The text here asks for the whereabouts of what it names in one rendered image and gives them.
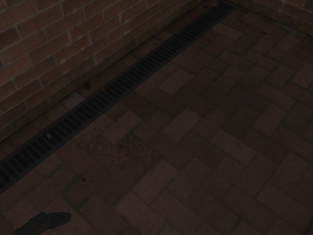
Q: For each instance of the robot left hand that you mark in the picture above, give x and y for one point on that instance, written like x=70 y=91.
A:
x=42 y=222

